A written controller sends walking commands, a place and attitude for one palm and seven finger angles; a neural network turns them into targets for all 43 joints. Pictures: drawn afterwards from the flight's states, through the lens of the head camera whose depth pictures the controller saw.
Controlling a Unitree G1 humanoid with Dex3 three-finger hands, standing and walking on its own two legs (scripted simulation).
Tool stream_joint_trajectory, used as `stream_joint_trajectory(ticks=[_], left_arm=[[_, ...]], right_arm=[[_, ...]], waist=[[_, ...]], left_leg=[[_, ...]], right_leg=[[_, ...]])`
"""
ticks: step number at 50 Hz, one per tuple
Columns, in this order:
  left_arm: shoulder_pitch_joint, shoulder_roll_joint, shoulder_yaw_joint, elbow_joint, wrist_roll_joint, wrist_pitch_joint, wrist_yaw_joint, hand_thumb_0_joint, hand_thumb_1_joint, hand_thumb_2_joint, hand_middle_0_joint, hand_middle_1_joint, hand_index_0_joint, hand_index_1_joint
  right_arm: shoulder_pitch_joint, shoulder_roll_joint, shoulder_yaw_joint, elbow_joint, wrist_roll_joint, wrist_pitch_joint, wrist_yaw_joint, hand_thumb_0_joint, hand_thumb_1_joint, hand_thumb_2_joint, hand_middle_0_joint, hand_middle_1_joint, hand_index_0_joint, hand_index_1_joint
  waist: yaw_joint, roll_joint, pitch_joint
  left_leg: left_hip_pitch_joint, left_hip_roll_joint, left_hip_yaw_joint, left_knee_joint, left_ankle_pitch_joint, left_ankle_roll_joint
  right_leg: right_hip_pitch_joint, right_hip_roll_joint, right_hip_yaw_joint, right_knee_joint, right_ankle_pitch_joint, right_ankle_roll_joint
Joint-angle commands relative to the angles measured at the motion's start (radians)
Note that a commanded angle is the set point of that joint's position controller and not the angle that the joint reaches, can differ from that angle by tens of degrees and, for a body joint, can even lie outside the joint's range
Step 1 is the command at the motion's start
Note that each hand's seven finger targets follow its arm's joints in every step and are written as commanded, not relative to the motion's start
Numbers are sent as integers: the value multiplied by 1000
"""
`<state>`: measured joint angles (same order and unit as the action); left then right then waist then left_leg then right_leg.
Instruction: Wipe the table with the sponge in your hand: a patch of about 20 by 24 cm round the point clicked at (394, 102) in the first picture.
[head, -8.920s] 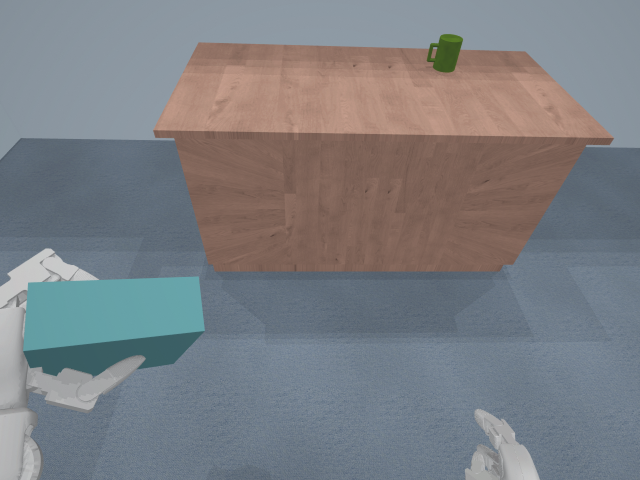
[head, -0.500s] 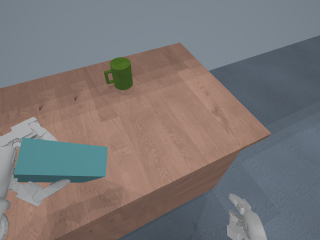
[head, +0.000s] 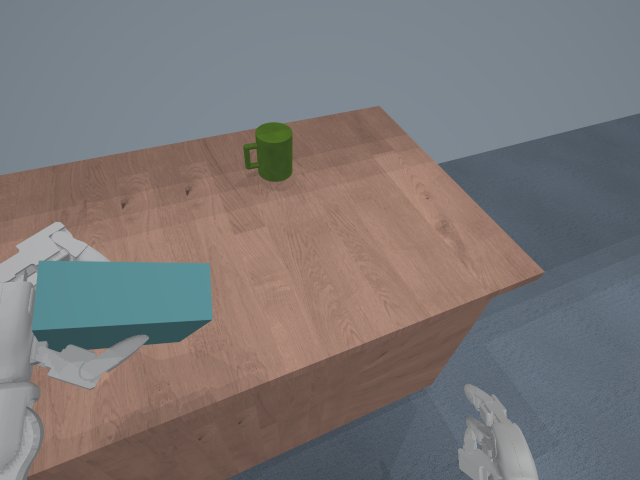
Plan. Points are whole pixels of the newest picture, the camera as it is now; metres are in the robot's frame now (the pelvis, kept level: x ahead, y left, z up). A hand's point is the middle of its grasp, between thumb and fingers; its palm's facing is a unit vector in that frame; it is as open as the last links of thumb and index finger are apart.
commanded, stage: come to a stop and stand still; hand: left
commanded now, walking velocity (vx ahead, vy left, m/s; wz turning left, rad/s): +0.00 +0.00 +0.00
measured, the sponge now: (149, 309) +0.24 +0.20 +0.14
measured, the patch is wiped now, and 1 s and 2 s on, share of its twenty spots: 0.00 0.00 0.00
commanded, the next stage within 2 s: look again from close up in 0.98 s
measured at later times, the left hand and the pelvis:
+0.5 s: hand (91, 271) +0.26 +0.26 +0.16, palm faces +0.35 -0.83 -0.43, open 9.4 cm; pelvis +0.04 +0.02 +0.00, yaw +1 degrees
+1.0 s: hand (109, 271) +0.26 +0.25 +0.16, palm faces +0.36 -0.84 -0.41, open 9.4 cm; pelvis +0.05 +0.00 +0.01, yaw +1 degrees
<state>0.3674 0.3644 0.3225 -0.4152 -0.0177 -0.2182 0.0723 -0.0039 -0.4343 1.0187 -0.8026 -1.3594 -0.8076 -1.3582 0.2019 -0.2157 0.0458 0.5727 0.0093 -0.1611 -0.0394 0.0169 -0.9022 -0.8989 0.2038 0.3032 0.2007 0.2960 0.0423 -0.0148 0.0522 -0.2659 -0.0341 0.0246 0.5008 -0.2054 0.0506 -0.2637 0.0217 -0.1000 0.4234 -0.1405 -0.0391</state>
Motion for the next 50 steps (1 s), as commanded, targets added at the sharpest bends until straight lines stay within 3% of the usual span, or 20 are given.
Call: stream_joint_trajectory(ticks=[1, 3, 4, 8, 11, 14, 15, 19, 20, 24, 25, 29, 30, 33, 37, 42, 44, 45, 49, 50], left_arm=[[-85, 193, 134, -233, -13, -78, 30, 0, 100, 1300, -1200, -1600, -1200, -1600], [-92, 187, 136, -208, -14, -76, 29, 0, 100, 1300, -1200, -1600, -1200, -1600], [-80, 198, 152, -196, -13, -75, 30, 0, 100, 1300, -1200, -1600, -1200, -1600], [-105, 166, 124, -166, 5, -79, 21, 0, 100, 1300, -1200, -1600, -1200, -1600], [-137, 167, 114, -196, 18, -83, 15, 0, 100, 1300, -1200, -1600, -1200, -1600], [-103, 187, 135, -239, 23, -87, 14, 0, 100, 1300, -1200, -1600, -1200, -1600], [-94, 164, 115, -229, 17, -92, 12, 0, 100, 1300, -1200, -1600, -1200, -1600], [-75, 193, 153, -245, 11, -93, 15, 0, 100, 1300, -1200, -1600, -1200, -1600], [-84, 157, 121, -234, 1, -95, 10, 0, 100, 1300, -1200, -1600, -1200, -1600], [-58, 189, 156, -243, -11, -84, 14, 0, 100, 1300, -1200, -1600, -1200, -1600], [-58, 164, 132, -249, -18, -86, 9, 0, 100, 1300, -1200, -1600, -1200, -1600], [17, 190, 166, -265, -26, -63, 9, 0, 100, 1300, -1200, -1600, -1200, -1600], [29, 163, 142, -260, -35, -63, 5, 0, 100, 1300, -1200, -1600, -1200, -1600], [48, 180, 161, -270, -41, -48, 9, 0, 100, 1300, -1200, -1600, -1200, -1600], [39, 178, 156, -279, -47, -39, 12, 0, 100, 1300, -1200, -1600, -1200, -1600], [21, 186, 151, -292, -51, -31, 19, 0, 100, 1300, -1200, -1600, -1200, -1600], [22, 195, 156, -284, -46, -23, 23, 0, 100, 1300, -1200, -1600, -1200, -1600], [16, 162, 125, -270, -52, -26, 21, 0, 100, 1300, -1200, -1600, -1200, -1600], [14, 191, 147, -265, -46, -18, 28, 0, 100, 1300, -1200, -1600, -1200, -1600], [7, 160, 116, -251, -50, -22, 24, 0, 100, 1300, -1200, -1600, -1200, -1600]], right_arm=[[-79, -113, -45, -158, 0, -49, -8, 0, -900, -900, 200, 300, 200, 300], [-68, -117, -50, -151, 0, -49, -10, 0, -900, -900, 200, 300, 200, 300], [-84, -119, -48, -144, 1, -52, -10, 0, -900, -900, 200, 300, 200, 300], [-69, -120, -57, -153, 3, -55, -9, 0, -900, -900, 200, 300, 200, 300], [-79, -114, -60, -157, 2, -57, -4, 0, -900, -900, 200, 300, 200, 300], [-93, -116, -60, -157, -2, -66, 8, 0, -900, -900, 200, 300, 200, 300], [-84, -113, -55, -158, -7, -68, 7, 0, -900, -900, 200, 300, 200, 300], [-83, -118, -58, -145, -8, -82, 10, 0, -900, -900, 200, 300, 200, 300], [-69, -117, -55, -139, -12, -78, 10, 0, -900, -900, 200, 300, 200, 300], [-76, -115, -59, -134, -6, -76, 8, 0, -900, -900, 200, 300, 200, 300], [-66, -114, -58, -136, -11, -67, 6, 0, -900, -900, 200, 300, 200, 300], [-88, -112, -60, -157, -1, -47, 8, 0, -900, -900, 200, 300, 200, 300], [-78, -111, -59, -160, -5, -36, 6, 0, -900, -900, 200, 300, 200, 300], [-83, -117, -69, -172, 0, -19, 1, 0, -900, -900, 200, 300, 200, 300], [-88, -121, -70, -170, 3, -8, -6, 0, -900, -900, 200, 300, 200, 300], [-94, -117, -66, -171, 3, -4, -16, 0, -900, -900, 200, 300, 200, 300], [-113, -114, -61, -168, 9, -7, -15, 0, -900, -900, 200, 300, 200, 300], [-101, -114, -60, -165, 5, -4, -17, 0, -900, -900, 200, 300, 200, 300], [-112, -118, -63, -157, 10, -10, -17, 0, -900, -900, 200, 300, 200, 300], [-103, -116, -58, -160, 6, -8, -18, 0, -900, -900, 200, 300, 200, 300]], waist=[[-9, 72, -86], [-10, 61, -80], [-10, 98, -73], [-4, 123, -72], [0, 120, -65], [1, 106, -103], [0, 76, -105], [-9, 73, -100], [-10, 67, -112], [-12, 100, -193], [-9, 108, -207], [-9, 79, -242], [-9, 61, -235], [-12, 41, -231], [-19, 87, -222], [-18, 74, -228], [-18, 78, -207], [-18, 70, -201], [-19, 59, -188], [-18, 58, -180]], left_leg=[[-21, 94, -157, -147, -309, -15], [-35, 99, -157, -147, -286, -17], [-20, 110, -169, -177, -290, -19], [-186, 164, -231, -341, -468, -8], [-205, 168, -231, -366, -467, -18], [-124, 147, -183, -311, -346, -22], [-114, 141, -191, -293, -310, -22], [-28, 119, -168, -228, -133, -44], [-10, 114, -165, -208, -58, -49], [130, 111, -146, -165, 241, -94], [138, 120, -143, -160, 300, -100], [182, 119, -131, -122, 481, -112], [170, 124, -131, -117, 481, -111], [132, 114, -129, -91, 430, -97], [132, 110, -130, -103, 374, -89], [131, 110, -131, -110, 323, -74], [131, 105, -129, -122, 272, -64], [112, 108, -135, -128, 238, -63], [111, 103, -137, -133, 158, -44], [95, 106, -140, -141, 132, -42]], right_leg=[[-18, -114, 173, -132, -324, -3], [-2, -110, 166, -113, -291, -1], [-11, -95, 159, -98, -270, 3], [179, -48, 116, 28, -172, 25], [226, -38, 109, 53, -119, 29], [233, -44, 121, 14, -70, 25], [224, -53, 125, -8, -58, 22], [140, -68, 170, -48, -50, 0], [140, -73, 161, -49, -13, -3], [127, -73, 161, 0, 143, -10], [137, -74, 138, 6, 162, -6], [159, -75, 140, 18, 263, -9], [161, -83, 122, 9, 260, -7], [186, -103, 154, -11, 318, -20], [162, -107, 168, -22, 295, -22], [167, -110, 171, -38, 276, -13], [139, -105, 183, -55, 235, -8], [146, -111, 171, -63, 197, -8], [118, -112, 197, -94, 141, -5], [120, -117, 183, -101, 106, -2]])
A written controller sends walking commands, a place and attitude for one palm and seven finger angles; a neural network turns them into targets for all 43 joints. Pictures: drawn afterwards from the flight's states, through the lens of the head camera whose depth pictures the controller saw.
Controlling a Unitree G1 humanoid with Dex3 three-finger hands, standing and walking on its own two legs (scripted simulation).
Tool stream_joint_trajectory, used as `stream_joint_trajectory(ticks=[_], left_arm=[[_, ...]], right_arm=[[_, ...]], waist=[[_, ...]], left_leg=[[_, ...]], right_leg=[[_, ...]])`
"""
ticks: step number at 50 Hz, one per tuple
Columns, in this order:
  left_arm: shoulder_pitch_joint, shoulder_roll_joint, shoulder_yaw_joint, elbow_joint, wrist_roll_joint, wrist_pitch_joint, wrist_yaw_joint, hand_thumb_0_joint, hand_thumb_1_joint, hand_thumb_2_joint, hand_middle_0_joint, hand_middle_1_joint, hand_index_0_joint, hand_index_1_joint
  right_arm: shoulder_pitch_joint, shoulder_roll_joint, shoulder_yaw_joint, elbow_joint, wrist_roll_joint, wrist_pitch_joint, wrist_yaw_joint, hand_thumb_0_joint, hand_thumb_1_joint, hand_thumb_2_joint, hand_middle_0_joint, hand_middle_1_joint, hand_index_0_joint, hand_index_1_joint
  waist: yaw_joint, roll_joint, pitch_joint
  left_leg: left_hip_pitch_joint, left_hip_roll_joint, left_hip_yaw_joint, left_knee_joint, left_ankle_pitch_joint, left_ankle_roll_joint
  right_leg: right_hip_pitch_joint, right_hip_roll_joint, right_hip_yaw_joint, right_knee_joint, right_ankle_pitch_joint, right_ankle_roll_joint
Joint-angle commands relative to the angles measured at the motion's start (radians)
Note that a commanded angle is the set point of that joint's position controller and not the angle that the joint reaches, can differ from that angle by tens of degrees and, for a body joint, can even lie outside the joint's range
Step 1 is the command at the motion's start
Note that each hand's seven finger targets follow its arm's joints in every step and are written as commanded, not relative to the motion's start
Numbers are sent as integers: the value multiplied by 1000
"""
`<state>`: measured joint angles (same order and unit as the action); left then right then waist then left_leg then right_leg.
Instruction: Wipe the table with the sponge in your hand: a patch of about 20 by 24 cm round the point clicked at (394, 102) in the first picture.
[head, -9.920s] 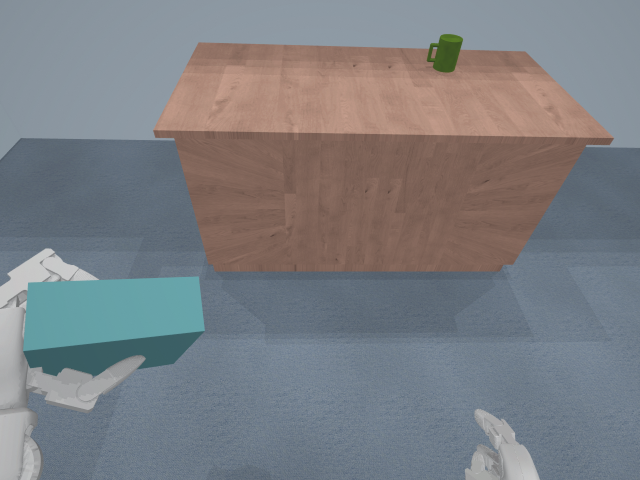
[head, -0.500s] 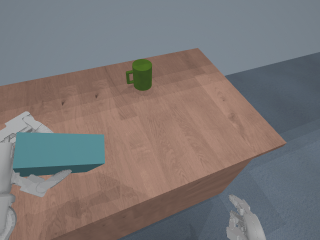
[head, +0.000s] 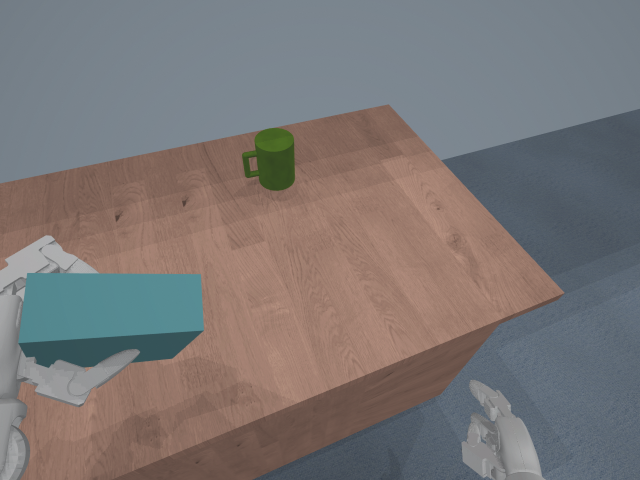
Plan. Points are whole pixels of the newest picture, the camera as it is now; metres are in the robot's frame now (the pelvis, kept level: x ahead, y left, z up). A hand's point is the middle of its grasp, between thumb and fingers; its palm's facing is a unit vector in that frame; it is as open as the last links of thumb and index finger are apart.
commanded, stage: look again from close up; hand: left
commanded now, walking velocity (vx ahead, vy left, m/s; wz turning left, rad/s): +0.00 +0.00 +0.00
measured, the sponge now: (140, 323) +0.23 +0.20 +0.13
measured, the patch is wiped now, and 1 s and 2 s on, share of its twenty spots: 0.00 0.00 0.00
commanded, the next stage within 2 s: shuffle to correct the standing spot in 0.38 s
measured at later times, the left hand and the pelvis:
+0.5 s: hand (71, 331) +0.20 +0.25 +0.15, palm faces +0.33 -0.85 -0.41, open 9.4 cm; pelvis -0.01 +0.01 +0.00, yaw -1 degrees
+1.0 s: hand (125, 318) +0.22 +0.20 +0.16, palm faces +0.29 -0.86 -0.42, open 9.4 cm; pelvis -0.01 -0.03 +0.00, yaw -1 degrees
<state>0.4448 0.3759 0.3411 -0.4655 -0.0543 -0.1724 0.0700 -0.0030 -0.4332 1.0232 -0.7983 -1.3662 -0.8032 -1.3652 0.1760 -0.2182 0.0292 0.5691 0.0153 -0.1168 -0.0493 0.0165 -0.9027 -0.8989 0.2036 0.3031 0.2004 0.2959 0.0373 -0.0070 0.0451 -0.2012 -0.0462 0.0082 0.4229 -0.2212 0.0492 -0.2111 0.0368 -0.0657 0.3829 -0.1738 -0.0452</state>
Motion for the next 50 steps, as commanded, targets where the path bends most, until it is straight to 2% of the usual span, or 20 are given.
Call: stream_joint_trajectory(ticks=[1, 5, 12, 14, 15, 19, 20, 21, 24, 25, 28, 30, 34, 35, 39, 40, 44, 45, 46, 50], left_arm=[[-77, 170, 110, -202, -11, -67, 29, 0, 100, 1300, -1200, -1600, -1200, -1600], [-66, 154, 99, -183, -10, -66, 29, 0, 100, 1300, -1200, -1600, -1200, -1600], [-74, 173, 108, -187, -4, -67, 35, 0, 100, 1300, -1200, -1600, -1200, -1600], [-69, 188, 122, -202, 1, -68, 36, 0, 100, 1300, -1200, -1600, -1200, -1600], [-77, 161, 95, -203, -3, -72, 33, 0, 100, 1300, -1200, -1600, -1200, -1600], [-65, 193, 127, -204, 1, -71, 37, 0, 100, 1300, -1200, -1600, -1200, -1600], [-80, 164, 100, -207, -1, -77, 33, 0, 100, 1300, -1200, -1600, -1200, -1600], [-80, 182, 112, -211, 2, -77, 34, 0, 100, 1300, -1200, -1600, -1200, -1600], [-66, 180, 115, -196, 5, -75, 32, 0, 100, 1300, -1200, -1600, -1200, -1600], [-76, 158, 97, -195, 2, -80, 27, 0, 100, 1300, -1200, -1600, -1200, -1600], [-95, 169, 108, -175, 2, -78, 25, 0, 100, 1300, -1200, -1600, -1200, -1600], [-110, 158, 100, -174, 0, -81, 20, 0, 100, 1300, -1200, -1600, -1200, -1600], [-129, 171, 111, -191, 3, -76, 14, 0, 100, 1300, -1200, -1600, -1200, -1600], [-139, 144, 83, -190, -1, -77, 10, 0, 100, 1300, -1200, -1600, -1200, -1600], [-120, 178, 113, -220, -2, -68, 8, 0, 100, 1300, -1200, -1600, -1200, -1600], [-126, 158, 95, -223, -8, -69, 5, 0, 100, 1300, -1200, -1600, -1200, -1600], [-83, 200, 146, -240, -15, -61, 4, 0, 100, 1300, -1200, -1600, -1200, -1600], [-92, 172, 121, -248, -22, -64, 1, 0, 100, 1300, -1200, -1600, -1200, -1600], [-80, 194, 142, -238, -24, -60, 3, 0, 100, 1300, -1200, -1600, -1200, -1600], [-57, 183, 141, -242, -37, -51, 1, 0, 100, 1300, -1200, -1600, -1200, -1600]], right_arm=[[-78, -116, -44, -158, 0, -54, -10, 0, -900, -900, 200, 300, 200, 300], [-77, -113, -39, -151, 0, -55, -8, 0, -900, -900, 200, 300, 200, 300], [-66, -119, -43, -140, 3, -62, -10, 0, -900, -900, 200, 300, 200, 300], [-77, -120, -41, -134, 4, -67, -8, 0, -900, -900, 200, 300, 200, 300], [-72, -116, -37, -138, 1, -67, -9, 0, -900, -900, 200, 300, 200, 300], [-75, -117, -40, -133, 3, -75, -10, 0, -900, -900, 200, 300, 200, 300], [-67, -117, -39, -135, 0, -75, -10, 0, -900, -900, 200, 300, 200, 300], [-64, -119, -43, -138, 1, -77, -11, 0, -900, -900, 200, 300, 200, 300], [-72, -118, -42, -134, 2, -79, -8, 0, -900, -900, 200, 300, 200, 300], [-60, -116, -41, -132, -2, -77, -9, 0, -900, -900, 200, 300, 200, 300], [-54, -116, -46, -135, -4, -70, -10, 0, -900, -900, 200, 300, 200, 300], [-67, -109, -42, -138, -5, -67, -9, 0, -900, -900, 200, 300, 200, 300], [-73, -104, -48, -143, -5, -64, -2, 0, -900, -900, 200, 300, 200, 300], [-66, -105, -48, -148, -7, -62, -1, 0, -900, -900, 200, 300, 200, 300], [-71, -104, -55, -156, -7, -60, 9, 0, -900, -900, 200, 300, 200, 300], [-68, -104, -55, -160, -10, -55, 9, 0, -900, -900, 200, 300, 200, 300], [-72, -105, -63, -168, -4, -48, 12, 0, -900, -900, 200, 300, 200, 300], [-69, -105, -62, -171, -7, -45, 11, 0, -900, -900, 200, 300, 200, 300], [-65, -107, -67, -176, -4, -43, 9, 0, -900, -900, 200, 300, 200, 300], [-68, -109, -68, -174, -1, -39, 7, 0, -900, -900, 200, 300, 200, 300]], waist=[[-12, 48, -164], [-15, 32, -149], [-16, 31, -139], [-17, 54, -147], [-19, 65, -145], [-15, 67, -154], [-16, 76, -156], [-14, 77, -158], [-14, 87, -149], [-13, 74, -155], [-11, 61, -138], [-11, 86, -126], [-11, 95, -140], [-12, 101, -137], [-11, 104, -164], [-12, 103, -165], [-14, 96, -184], [-17, 106, -188], [-16, 92, -186], [-21, 76, -199]], left_leg=[[23, 116, -124, -63, 110, -36], [10, 116, -126, -71, 59, -25], [18, 109, -127, -37, -27, -15], [38, 113, -129, -46, -9, -17], [11, 116, -132, -67, -18, -16], [-1, 124, -138, -100, 16, -20], [-10, 130, -140, -106, 32, -21], [-15, 130, -143, -106, 49, -24], [-1, 135, -144, -124, 63, -35], [-5, 147, -150, -137, 70, -45], [-7, 175, -166, -173, 57, -69], [-4, 190, -169, -201, 35, -79], [46, 195, -149, -186, 112, -90], [50, 203, -152, -185, 123, -95], [88, 200, -126, -138, 238, -97], [77, 207, -132, -129, 236, -94], [71, 195, -112, -87, 249, -78], [57, 196, -112, -76, 238, -72], [45, 195, -113, -66, 220, -64], [37, 179, -92, -28, 151, -36]], right_leg=[[59, -134, 157, -75, 110, 6], [36, -134, 158, -101, 35, 7], [-31, -145, 181, -148, -96, 4], [-43, -135, 182, -139, -78, 1], [-15, -132, 166, -124, -73, 6], [25, -115, 159, -92, -3, 10], [45, -115, 144, -75, 22, 10], [58, -114, 147, -68, 48, 10], [46, -103, 142, -56, 61, 10], [58, -98, 123, -41, 63, 11], [51, -85, 112, -22, 49, 16], [39, -71, 98, -4, 41, 22], [22, -61, 92, 6, 65, 20], [14, -63, 81, 11, 56, 20], [17, -59, 78, 6, 91, 16], [24, -64, 73, 1, 86, 15], [40, -67, 88, -5, 142, 8], [48, -75, 85, -8, 142, 7], [51, -82, 99, -12, 149, 6], [36, -91, 129, -21, 168, 4]])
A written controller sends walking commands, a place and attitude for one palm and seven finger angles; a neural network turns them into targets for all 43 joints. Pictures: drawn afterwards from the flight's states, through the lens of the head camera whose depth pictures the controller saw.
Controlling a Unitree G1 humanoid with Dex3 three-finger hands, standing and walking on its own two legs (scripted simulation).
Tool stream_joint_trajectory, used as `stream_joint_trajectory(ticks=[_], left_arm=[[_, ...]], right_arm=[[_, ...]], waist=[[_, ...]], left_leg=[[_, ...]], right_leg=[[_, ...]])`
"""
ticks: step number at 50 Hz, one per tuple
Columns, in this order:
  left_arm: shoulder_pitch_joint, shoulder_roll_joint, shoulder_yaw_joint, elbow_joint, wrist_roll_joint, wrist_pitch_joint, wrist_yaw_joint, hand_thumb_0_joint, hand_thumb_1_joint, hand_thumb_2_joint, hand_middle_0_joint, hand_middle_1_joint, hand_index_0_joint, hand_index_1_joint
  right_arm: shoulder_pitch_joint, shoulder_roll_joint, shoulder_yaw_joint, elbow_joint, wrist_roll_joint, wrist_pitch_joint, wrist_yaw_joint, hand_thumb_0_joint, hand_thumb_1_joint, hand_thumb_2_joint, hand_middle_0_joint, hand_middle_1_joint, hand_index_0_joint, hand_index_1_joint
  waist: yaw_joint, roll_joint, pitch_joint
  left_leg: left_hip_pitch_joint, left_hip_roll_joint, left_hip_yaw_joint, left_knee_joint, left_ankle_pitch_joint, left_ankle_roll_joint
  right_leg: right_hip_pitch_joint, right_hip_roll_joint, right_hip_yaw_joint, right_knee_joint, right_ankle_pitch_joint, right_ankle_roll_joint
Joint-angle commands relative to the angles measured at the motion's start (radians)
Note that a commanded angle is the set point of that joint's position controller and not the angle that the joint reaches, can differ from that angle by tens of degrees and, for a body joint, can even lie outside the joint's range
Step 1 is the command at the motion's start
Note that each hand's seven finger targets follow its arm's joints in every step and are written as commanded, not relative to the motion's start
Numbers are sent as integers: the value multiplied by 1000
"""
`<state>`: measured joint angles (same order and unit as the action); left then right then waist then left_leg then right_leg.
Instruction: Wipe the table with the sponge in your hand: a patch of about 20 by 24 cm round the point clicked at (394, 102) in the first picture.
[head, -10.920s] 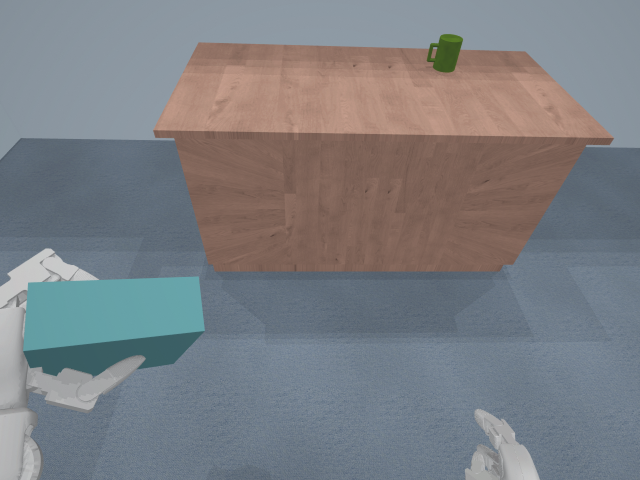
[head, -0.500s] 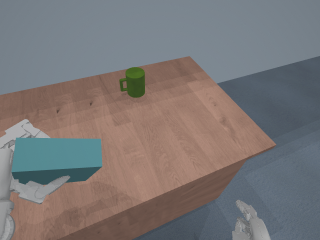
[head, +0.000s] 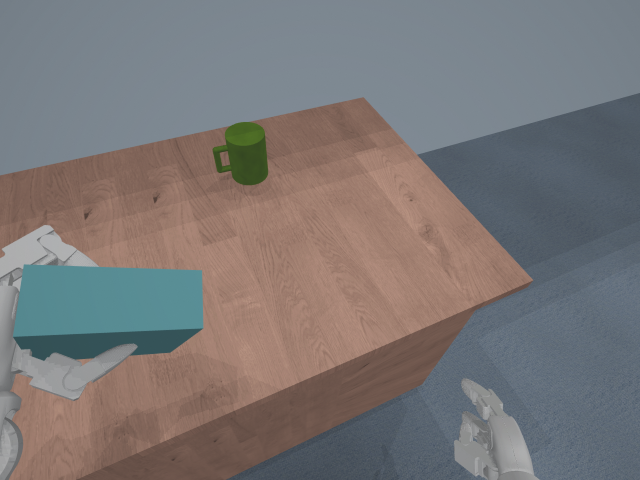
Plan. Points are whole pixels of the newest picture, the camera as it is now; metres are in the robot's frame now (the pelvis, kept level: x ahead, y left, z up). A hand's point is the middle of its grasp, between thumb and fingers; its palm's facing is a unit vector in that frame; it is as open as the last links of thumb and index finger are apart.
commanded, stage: shuffle to correct the standing spot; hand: left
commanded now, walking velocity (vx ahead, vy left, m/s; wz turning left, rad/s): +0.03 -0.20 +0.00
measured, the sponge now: (138, 317) +0.23 +0.20 +0.14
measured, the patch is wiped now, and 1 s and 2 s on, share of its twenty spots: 0.00 0.00 0.00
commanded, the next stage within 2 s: come to a stop and stand still in 0.06 s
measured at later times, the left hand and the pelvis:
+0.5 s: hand (151, 318) +0.22 +0.18 +0.16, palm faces +0.32 -0.84 -0.44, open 9.4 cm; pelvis +0.01 -0.06 +0.00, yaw +0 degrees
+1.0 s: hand (122, 401) +0.16 +0.18 +0.14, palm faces +0.33 -0.85 -0.41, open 9.4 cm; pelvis -0.05 -0.06 +0.00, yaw +1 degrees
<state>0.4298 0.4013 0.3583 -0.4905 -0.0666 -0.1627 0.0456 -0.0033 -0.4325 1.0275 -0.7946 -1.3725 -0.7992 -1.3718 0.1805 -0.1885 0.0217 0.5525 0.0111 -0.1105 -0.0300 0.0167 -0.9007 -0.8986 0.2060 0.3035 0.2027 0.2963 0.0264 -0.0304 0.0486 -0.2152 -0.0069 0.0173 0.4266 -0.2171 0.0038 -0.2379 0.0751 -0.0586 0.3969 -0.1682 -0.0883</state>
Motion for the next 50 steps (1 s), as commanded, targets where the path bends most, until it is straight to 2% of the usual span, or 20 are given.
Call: stream_joint_trajectory(ticks=[1, 11, 17, 20, 24, 28, 30, 31, 32, 33, 34, 36, 37, 40, 41, 42, 43, 44, 47, 50], left_arm=[[-43, 168, 133, -210, -27, -56, 26, 0, 100, 1300, -1200, -1600, -1200, -1600], [-28, 148, 116, -179, -31, -22, 53, 0, 100, 1300, -1200, -1600, -1200, -1600], [-17, 156, 108, -201, -13, -27, 74, 0, 100, 1300, -1200, -1600, -1200, -1600], [-19, 164, 103, -231, -7, -32, 78, 0, 100, 1300, -1200, -1600, -1200, -1600], [43, 178, 131, -192, -8, -20, 76, 0, 100, 1300, -1200, -1600, -1200, -1600], [45, 161, 130, -134, -16, -13, 72, 0, 100, 1300, -1200, -1600, -1200, -1600], [45, 153, 121, -121, -18, -14, 70, 0, 100, 1300, -1200, -1600, -1200, -1600], [-971, 909, 626, -338, 85, -113, 72, 0, 100, 1300, -1200, -1600, -1200, -1600], [-462, 332, 228, 158, 14, -104, 19, 0, 100, 1300, -1200, -1600, -1200, -1600], [-157, 291, 261, 182, -5, -97, 43, 0, 100, 1300, -1200, -1600, -1200, -1600], [-56, 104, 102, 244, -21, -64, 39, 0, 100, 1300, -1200, -1600, -1200, -1600], [-100, 138, 82, 4, 2, -75, 33, 0, 100, 1300, -1200, -1600, -1200, -1600], [-100, 110, 48, -64, 7, -90, 26, 0, 100, 1300, -1200, -1600, -1200, -1600], [5, 162, 50, -157, 11, -100, 39, 0, 100, 1300, -1200, -1600, -1200, -1600], [-33, 187, 82, -187, 7, -107, 42, 0, 100, 1300, -1200, -1600, -1200, -1600], [-63, 187, 104, -177, -1, -116, 44, 0, 100, 1300, -1200, -1600, -1200, -1600], [-96, 215, 143, -203, -2, -126, 54, 0, 100, 1300, -1200, -1600, -1200, -1600], [-120, 298, 230, -244, 8, -135, 77, 0, 100, 1300, -1200, -1600, -1200, -1600], [-150, 197, 160, -220, 18, -132, 96, 0, 100, 1300, -1200, -1600, -1200, -1600], [-191, 155, 117, -164, 31, -144, 99, 0, 100, 1300, -1200, -1600, -1200, -1600]], right_arm=[[-70, -141, -65, -158, 5, -44, -15, 0, -900, -900, 200, 300, 200, 300], [-75, -140, -57, -136, 26, -30, -14, 0, -900, -900, 200, 300, 200, 300], [-98, -150, -49, -104, 23, -32, -16, 0, -900, -900, 200, 300, 200, 300], [-111, -155, -53, -105, 16, -26, -23, 0, -900, -900, 200, 300, 200, 300], [-106, -150, -56, -122, 19, -4, -22, 0, -900, -900, 200, 300, 200, 300], [-93, -148, -56, -133, 31, 11, -19, 0, -900, -900, 200, 300, 200, 300], [-99, -148, -52, -126, 32, 12, -19, 0, -900, -900, 200, 300, 200, 300], [109, -147, -90, -70, 16, -61, -33, 0, -900, -900, 200, 300, 200, 300], [62, -83, -66, -68, 22, -67, -18, 0, -900, -900, 200, 300, 200, 300], [13, -137, -93, -123, 28, -77, -14, 0, -900, -900, 200, 300, 200, 300], [-30, -164, -98, -99, 38, -63, 2, 0, -900, -900, 200, 300, 200, 300], [-93, -144, -76, -167, 12, -52, 16, 0, -900, -900, 200, 300, 200, 300], [-74, -131, -65, -166, 25, -58, 28, 0, -900, -900, 200, 300, 200, 300], [-50, -115, -51, -180, 26, -78, 29, 0, -900, -900, 200, 300, 200, 300], [-33, -116, -49, -174, 23, -82, 25, 0, -900, -900, 200, 300, 200, 300], [-15, -126, -53, -160, 21, -90, 19, 0, -900, -900, 200, 300, 200, 300], [-20, -124, -54, -144, 19, -101, 11, 0, -900, -900, 200, 300, 200, 300], [-60, -123, -45, -124, 21, -102, 3, 0, -900, -900, 200, 300, 200, 300], [-59, -94, -33, -108, -5, -99, -20, 0, -900, -900, 200, 300, 200, 300], [-45, -113, -33, -96, -11, -108, -15, 0, -900, -900, 200, 300, 200, 300]], waist=[[-10, 86, -203], [-18, 27, -166], [-14, 51, -177], [-9, 140, -210], [-2, 78, -230], [-2, -65, -197], [-4, -37, -183], [-54, -197, 67], [-53, -57, -222], [27, -17, -119], [6, 214, -169], [48, 371, -209], [47, 279, -183], [31, -168, -108], [31, -312, -116], [13, -342, -105], [7, -315, -118], [12, -200, -136], [7, 108, -142], [8, 243, -144]], left_leg=[[40, 136, -102, -25, 128, 12], [7, 40, -32, 133, -82, 33], [41, 25, -19, 7, 35, 44], [82, 48, -33, -19, 148, 47], [52, 52, -45, 16, 152, 40], [-1, 35, -50, 70, 23, 35], [30, 38, -57, 66, 8, 41], [66, -47, 185, 57, 4, -24], [90, 3, 114, -63, 63, 41], [83, 41, 98, -35, 105, 56], [134, 102, 80, -56, 136, 76], [-121, 200, -33, -61, 155, 95], [-180, 147, 13, -38, 33, 72], [-162, -15, 34, 244, -177, 39], [-180, -34, 20, 362, -204, 29], [-147, -29, -7, 399, -162, 18], [-123, -28, -3, 370, -140, 15], [-93, -19, 8, 334, -147, 16], [27, -29, -1, 79, -123, 35], [-9, 49, -90, -66, -99, 71]], right_leg=[[65, -133, 134, -39, 159, 48], [-40, -209, 272, -233, -122, 127], [97, -161, 167, -203, 209, 256], [153, -154, 122, -122, 382, 234], [195, -186, 158, -116, 418, 199], [148, -222, 218, -205, 216, 224], [79, -221, 215, -226, 110, 217], [-128, -80, 93, -356, 439, 497], [103, -57, -30, -61, 488, 446], [76, -71, 92, 20, 572, 453], [74, -101, 80, 207, 554, 346], [191, -142, 115, 315, 32, 158], [231, -140, 129, 191, 6, 142], [76, -254, 354, -176, -89, 151], [78, -307, 416, -247, -116, 178], [26, -287, 385, -287, -130, 240], [35, -265, 356, -299, -129, 273], [32, -271, 361, -292, -111, 252], [20, -247, 304, -263, -211, 128], [101, -178, 246, -125, -181, 137]])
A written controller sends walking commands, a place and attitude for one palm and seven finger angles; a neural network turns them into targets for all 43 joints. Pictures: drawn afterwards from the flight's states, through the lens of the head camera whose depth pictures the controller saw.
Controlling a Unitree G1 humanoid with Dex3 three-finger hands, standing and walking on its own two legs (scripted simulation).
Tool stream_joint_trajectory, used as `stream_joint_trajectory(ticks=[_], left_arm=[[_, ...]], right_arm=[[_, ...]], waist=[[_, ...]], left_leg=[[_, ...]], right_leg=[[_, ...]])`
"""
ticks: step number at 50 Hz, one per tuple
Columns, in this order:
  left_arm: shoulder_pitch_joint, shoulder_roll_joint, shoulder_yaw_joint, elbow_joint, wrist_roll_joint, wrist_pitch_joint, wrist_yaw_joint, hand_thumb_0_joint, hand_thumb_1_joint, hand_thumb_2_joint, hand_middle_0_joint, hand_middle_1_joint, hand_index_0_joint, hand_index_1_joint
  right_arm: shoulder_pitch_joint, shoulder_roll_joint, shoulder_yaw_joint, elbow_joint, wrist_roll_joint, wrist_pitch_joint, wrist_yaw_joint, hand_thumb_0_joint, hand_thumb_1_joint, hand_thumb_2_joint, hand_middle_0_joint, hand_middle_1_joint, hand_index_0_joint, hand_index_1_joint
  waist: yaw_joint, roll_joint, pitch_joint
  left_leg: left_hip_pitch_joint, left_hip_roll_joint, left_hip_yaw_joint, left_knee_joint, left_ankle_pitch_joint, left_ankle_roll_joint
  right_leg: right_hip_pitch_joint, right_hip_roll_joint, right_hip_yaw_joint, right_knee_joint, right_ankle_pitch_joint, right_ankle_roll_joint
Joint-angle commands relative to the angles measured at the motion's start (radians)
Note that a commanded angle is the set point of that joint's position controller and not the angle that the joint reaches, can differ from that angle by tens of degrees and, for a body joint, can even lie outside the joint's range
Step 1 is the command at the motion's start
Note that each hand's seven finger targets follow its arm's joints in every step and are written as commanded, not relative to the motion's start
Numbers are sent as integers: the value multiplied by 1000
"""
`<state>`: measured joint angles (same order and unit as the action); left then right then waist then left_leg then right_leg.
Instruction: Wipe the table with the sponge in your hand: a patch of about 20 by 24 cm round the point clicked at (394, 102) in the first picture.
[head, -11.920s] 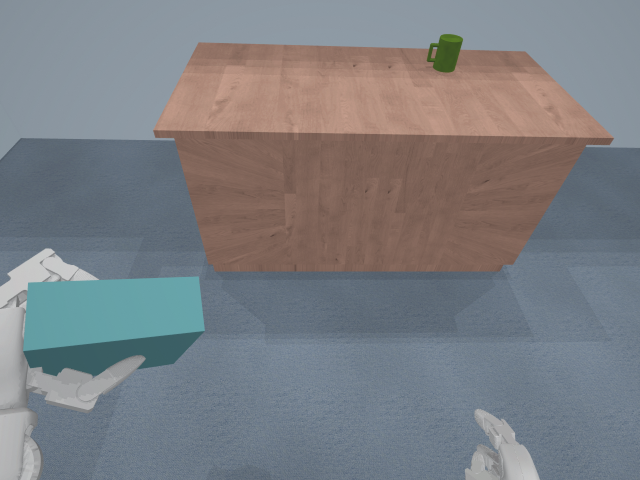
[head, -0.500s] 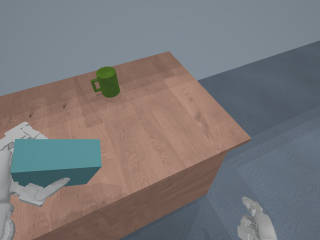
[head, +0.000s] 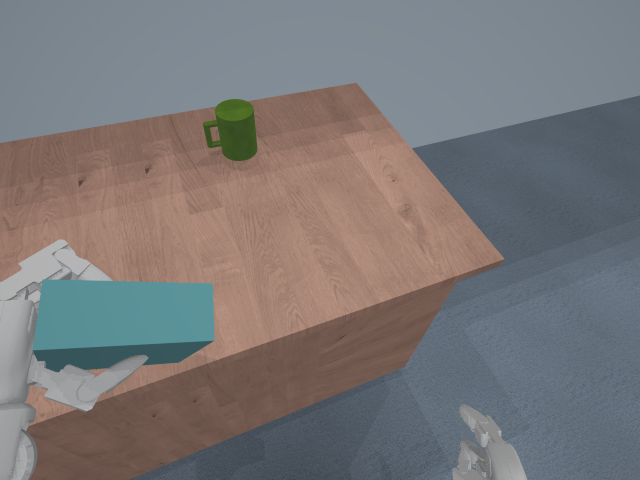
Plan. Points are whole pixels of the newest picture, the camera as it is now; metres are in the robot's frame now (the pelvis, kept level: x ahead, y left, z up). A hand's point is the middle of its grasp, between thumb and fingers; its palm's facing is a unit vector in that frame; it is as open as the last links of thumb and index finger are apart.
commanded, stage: come to a stop and stand still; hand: left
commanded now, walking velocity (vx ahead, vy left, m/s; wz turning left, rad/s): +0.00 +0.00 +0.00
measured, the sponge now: (150, 328) +0.22 +0.20 +0.12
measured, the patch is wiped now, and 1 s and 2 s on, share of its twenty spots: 0.00 0.00 0.00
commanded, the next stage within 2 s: look again from close up in 1.92 s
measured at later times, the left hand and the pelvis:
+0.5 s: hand out of the picture +0.18 +0.30 +0.17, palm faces +0.37 -0.85 -0.39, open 9.4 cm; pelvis -0.04 +0.05 -0.01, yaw -1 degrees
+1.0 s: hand out of the picture +0.16 +0.35 +0.16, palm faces +0.45 -0.83 -0.32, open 9.4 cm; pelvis -0.05 +0.09 -0.03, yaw +3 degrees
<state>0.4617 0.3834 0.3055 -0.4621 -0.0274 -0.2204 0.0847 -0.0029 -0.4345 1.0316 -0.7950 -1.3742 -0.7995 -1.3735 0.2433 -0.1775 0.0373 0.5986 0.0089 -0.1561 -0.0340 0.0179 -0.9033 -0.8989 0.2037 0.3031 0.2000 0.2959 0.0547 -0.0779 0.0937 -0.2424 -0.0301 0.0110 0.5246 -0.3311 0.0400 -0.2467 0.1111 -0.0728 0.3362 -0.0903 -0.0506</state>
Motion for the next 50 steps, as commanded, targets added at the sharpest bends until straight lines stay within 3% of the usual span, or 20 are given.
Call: stream_joint_trajectory(ticks=[1, 3, 5, 8, 14, 15, 21, 24, 28, 33, 37, 39, 42, 43, 44, 45, 46, 48, 49, 50], left_arm=[[-239, 172, 169, -189, -5, -88, 56, 0, 100, 1300, -1200, -1600, -1200, -1600], [-200, 172, 166, -145, -10, -90, 41, 0, 100, 1300, -1200, -1600, -1200, -1600], [-122, 125, 113, -120, -10, -76, 23, 0, 100, 1300, -1200, -1600, -1200, -1600], [-139, 121, 85, -141, 0, -71, 17, 0, 100, 1300, -1200, -1600, -1200, -1600], [-169, 220, 194, -211, -1, -75, 30, 0, 100, 1300, -1200, -1600, -1200, -1600], [-170, 181, 164, -202, -4, -75, 28, 0, 100, 1300, -1200, -1600, -1200, -1600], [-191, 172, 153, -248, 0, -71, 24, 0, 100, 1300, -1200, -1600, -1200, -1600], [-183, 168, 158, -235, 3, -63, 20, 0, 100, 1300, -1200, -1600, -1200, -1600], [-220, 144, 155, -182, 20, -46, 12, 0, 100, 1300, -1200, -1600, -1200, -1600], [-242, 148, 164, -166, 36, -45, 1, 0, 100, 1300, -1200, -1600, -1200, -1600], [-251, 150, 165, -190, 34, -49, 3, 0, 100, 1300, -1200, -1600, -1200, -1600], [-262, 166, 175, -238, 24, -53, 4, 0, 100, 1300, -1200, -1600, -1200, -1600], [-272, 153, 154, -258, 9, -54, 8, 0, 100, 1300, -1200, -1600, -1200, -1600], [-289, 142, 143, -264, 4, -51, 12, 0, 100, 1300, -1200, -1600, -1200, -1600], [-315, 152, 156, -308, 1, -56, 17, 0, 100, 1300, -1200, -1600, -1200, -1600], [-275, 145, 159, -270, -1, -53, 23, 0, 100, 1300, -1200, -1600, -1200, -1600], [-264, 148, 167, -292, -3, -57, 28, 0, 100, 1300, -1200, -1600, -1200, -1600], [-248, 168, 206, -300, 2, -64, 39, 0, 100, 1300, -1200, -1600, -1200, -1600], [-282, 201, 226, -313, 5, -64, 33, 0, 100, 1300, -1200, -1600, -1200, -1600], [-249, 183, 225, -259, 5, -62, 26, 0, 100, 1300, -1200, -1600, -1200, -1600]], right_arm=[[-98, -140, -59, -154, -1, -64, -5, 0, -900, -900, 200, 300, 200, 300], [-79, -158, -78, -160, 14, -59, 3, 0, -900, -900, 200, 300, 200, 300], [-78, -143, -65, -173, 13, -48, 4, 0, -900, -900, 200, 300, 200, 300], [-90, -154, -56, -176, 10, -41, 7, 0, -900, -900, 200, 300, 200, 300], [-111, -159, -59, -172, 0, -32, 2, 0, -900, -900, 200, 300, 200, 300], [-108, -150, -54, -177, -3, -31, -1, 0, -900, -900, 200, 300, 200, 300], [-97, -157, -63, -175, -1, -37, 4, 0, -900, -900, 200, 300, 200, 300], [-104, -161, -65, -166, 0, -45, 9, 0, -900, -900, 200, 300, 200, 300], [-110, -156, -78, -173, 7, -38, 17, 0, -900, -900, 200, 300, 200, 300], [-114, -154, -85, -181, 5, -24, 34, 0, -900, -900, 200, 300, 200, 300], [-114, -147, -86, -175, 1, -20, 43, 0, -900, -900, 200, 300, 200, 300], [-115, -150, -88, -170, -2, -26, 44, 0, -900, -900, 200, 300, 200, 300], [-89, -147, -77, -137, -6, -34, 36, 0, -900, -900, 200, 300, 200, 300], [-81, -142, -75, -123, -7, -36, 35, 0, -900, -900, 200, 300, 200, 300], [-86, -143, -73, -115, -6, -40, 37, 0, -900, -900, 200, 300, 200, 300], [-73, -130, -62, -103, -7, -43, 30, 0, -900, -900, 200, 300, 200, 300], [-74, -141, -64, -108, -5, -49, 24, 0, -900, -900, 200, 300, 200, 300], [-104, -147, -68, -124, -6, -55, 23, 0, -900, -900, 200, 300, 200, 300], [-121, -119, -70, -117, -9, -62, 27, 0, -900, -900, 200, 300, 200, 300], [-118, -132, -80, -115, -11, -58, 33, 0, -900, -900, 200, 300, 200, 300]], waist=[[-8, 239, -194], [-2, 84, -228], [-20, 74, -175], [-22, 44, -93], [-21, 107, -143], [-30, 129, -138], [-31, 152, -128], [-28, 165, -129], [-22, 217, -95], [-21, 161, -74], [-23, 98, -57], [-30, 42, -58], [-55, -20, -99], [-67, -48, -110], [-75, 1, -131], [-75, 24, -147], [-72, 119, -153], [-66, 375, -110], [-67, 340, -62], [-59, 222, -44]], left_leg=[[-33, 100, -113, -171, 25, 45], [-40, 82, -77, -103, 23, 30], [13, 57, -61, -77, -58, 15], [-28, 43, -56, -54, -78, 12], [-5, 56, -68, -80, -74, 13], [-33, 57, -84, -102, -99, 15], [-53, 62, -93, -92, -157, 17], [-108, 93, -122, -143, -206, 25], [-413, 204, -216, -325, -424, 63], [-461, 196, -177, -298, -487, 51], [-387, 145, -109, -197, -428, 29], [-213, 76, -54, -68, -351, 4], [78, -7, -6, 274, -166, -14], [150, 3, -34, 325, -119, -13], [215, 30, -81, 273, -101, -8], [200, 37, -82, 165, -91, -5], [174, 63, -135, 21, -136, 4], [-50, 304, -456, -366, -378, 63], [-108, 332, -499, -425, -414, 47], [-135, 328, -458, -408, -418, 23]], right_leg=[[168, -201, 257, -36, -221, 118], [200, -222, 306, -97, -282, 157], [49, -242, 305, -171, -475, 106], [-17, -232, 289, -183, -525, 91], [22, -213, 235, -117, -440, 76], [41, -213, 224, -106, -454, 67], [27, -198, 209, -55, -457, 49], [64, -164, 170, 35, -419, 54], [287, -88, 89, 347, -262, 68], [324, -87, 79, 291, -282, 44], [225, -113, 117, 213, -332, 14], [25, -154, 197, 81, -435, -25], [-311, -281, 358, -64, -604, -92], [-394, -320, 377, -71, -625, -110], [-437, -309, 360, -17, -595, -109], [-389, -273, 294, 60, -548, -90], [-355, -216, 255, 174, -527, -62], [-220, -36, 109, 634, -403, 34], [-260, -45, 156, 784, -342, 40], [-264, -53, 185, 803, -283, 35]])
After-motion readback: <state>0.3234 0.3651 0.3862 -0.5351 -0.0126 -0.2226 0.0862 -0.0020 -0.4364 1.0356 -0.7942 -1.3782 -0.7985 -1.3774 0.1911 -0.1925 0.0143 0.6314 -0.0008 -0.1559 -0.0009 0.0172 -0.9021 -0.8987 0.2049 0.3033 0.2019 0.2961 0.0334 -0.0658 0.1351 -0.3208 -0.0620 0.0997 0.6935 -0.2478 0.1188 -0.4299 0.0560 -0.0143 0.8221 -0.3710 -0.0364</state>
